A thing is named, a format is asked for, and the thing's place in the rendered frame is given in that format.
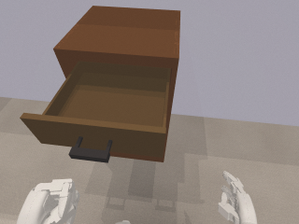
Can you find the cabinet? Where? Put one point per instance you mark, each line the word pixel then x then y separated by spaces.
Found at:
pixel 125 35

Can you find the drawer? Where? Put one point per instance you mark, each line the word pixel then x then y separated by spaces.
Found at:
pixel 107 101

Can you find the handle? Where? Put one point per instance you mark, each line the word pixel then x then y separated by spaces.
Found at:
pixel 89 154

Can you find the left robot hand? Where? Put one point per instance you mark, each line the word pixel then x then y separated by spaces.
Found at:
pixel 57 198

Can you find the right robot hand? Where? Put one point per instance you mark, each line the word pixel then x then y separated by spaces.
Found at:
pixel 239 209

